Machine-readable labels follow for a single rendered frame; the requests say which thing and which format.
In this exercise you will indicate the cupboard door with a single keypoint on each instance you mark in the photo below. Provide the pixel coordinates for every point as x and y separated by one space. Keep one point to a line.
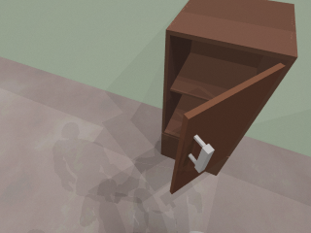
219 122

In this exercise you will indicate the handle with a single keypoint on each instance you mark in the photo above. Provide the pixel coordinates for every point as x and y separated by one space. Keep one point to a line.
204 156

